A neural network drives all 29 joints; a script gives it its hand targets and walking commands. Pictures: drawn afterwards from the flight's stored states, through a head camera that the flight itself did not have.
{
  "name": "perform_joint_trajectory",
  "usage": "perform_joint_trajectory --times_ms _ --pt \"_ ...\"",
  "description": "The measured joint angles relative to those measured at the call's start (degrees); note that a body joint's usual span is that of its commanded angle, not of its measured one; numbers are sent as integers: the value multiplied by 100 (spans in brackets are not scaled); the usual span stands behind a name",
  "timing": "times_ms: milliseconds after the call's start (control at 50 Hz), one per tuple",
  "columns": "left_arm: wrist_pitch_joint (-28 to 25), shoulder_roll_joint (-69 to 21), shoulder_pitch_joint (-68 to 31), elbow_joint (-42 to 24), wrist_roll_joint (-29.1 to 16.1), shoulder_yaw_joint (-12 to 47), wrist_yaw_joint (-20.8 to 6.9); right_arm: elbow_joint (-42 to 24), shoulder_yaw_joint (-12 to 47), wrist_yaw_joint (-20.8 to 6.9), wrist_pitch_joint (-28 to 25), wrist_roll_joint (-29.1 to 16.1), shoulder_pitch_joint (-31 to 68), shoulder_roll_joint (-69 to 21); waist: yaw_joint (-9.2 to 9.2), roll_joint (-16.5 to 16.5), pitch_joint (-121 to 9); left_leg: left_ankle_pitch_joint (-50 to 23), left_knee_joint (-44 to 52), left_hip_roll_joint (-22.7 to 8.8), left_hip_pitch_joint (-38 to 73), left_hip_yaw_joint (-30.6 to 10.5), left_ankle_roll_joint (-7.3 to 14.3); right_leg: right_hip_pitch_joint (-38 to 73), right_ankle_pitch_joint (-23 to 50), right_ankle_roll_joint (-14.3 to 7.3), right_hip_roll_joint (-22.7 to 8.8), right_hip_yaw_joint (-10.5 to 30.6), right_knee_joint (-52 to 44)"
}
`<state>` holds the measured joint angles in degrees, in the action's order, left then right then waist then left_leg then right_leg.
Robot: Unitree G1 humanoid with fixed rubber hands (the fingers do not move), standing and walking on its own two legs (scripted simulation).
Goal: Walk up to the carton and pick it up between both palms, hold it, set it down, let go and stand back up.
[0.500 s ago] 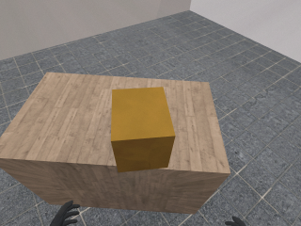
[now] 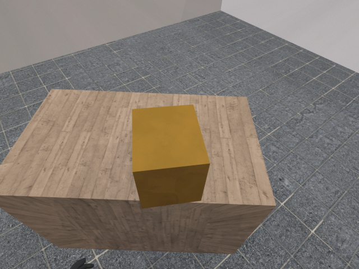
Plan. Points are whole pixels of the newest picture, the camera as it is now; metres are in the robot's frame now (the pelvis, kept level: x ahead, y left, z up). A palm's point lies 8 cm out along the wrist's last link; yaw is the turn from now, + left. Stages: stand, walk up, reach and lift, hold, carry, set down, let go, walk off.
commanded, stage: stand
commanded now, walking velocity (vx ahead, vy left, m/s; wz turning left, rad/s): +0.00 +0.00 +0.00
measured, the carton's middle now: (167, 156) +0.43 +0.03 -0.06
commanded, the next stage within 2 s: none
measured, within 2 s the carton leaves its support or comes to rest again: neither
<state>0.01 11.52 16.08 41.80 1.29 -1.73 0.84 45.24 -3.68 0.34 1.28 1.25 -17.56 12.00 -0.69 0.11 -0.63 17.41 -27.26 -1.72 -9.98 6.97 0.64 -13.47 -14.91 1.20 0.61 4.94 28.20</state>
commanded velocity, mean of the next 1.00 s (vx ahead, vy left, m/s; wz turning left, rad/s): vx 0.00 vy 0.00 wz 0.00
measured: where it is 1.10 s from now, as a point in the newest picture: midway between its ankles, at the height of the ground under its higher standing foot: outside the picture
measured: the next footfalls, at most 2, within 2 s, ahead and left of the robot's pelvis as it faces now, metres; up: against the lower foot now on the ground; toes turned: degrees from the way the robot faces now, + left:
none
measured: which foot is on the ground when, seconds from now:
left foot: down 0.00-1.00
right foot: down 0.00-1.00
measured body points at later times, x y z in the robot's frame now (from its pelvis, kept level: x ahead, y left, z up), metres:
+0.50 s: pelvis +0.00 +0.00 +0.00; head +0.00 +0.00 +0.45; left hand +0.07 +0.24 -0.13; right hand +0.02 -0.26 -0.14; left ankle -0.03 +0.11 -0.74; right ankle +0.00 -0.13 -0.74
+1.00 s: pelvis +0.00 -0.01 +0.00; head +0.00 -0.01 +0.45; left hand +0.02 +0.23 -0.15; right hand -0.03 -0.24 -0.15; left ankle -0.03 +0.11 -0.74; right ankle +0.00 -0.13 -0.74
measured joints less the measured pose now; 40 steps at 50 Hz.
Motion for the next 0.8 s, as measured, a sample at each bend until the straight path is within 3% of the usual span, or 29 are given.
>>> perform_joint_trajectory --times_ms 800 --pt "34 -96 170 1274 -67 59 143 1233 82 134 -6 -39 -196 -163 -14 -29 227 -153 342 -40 379 35 -53 318 167 -44 48 45 -299"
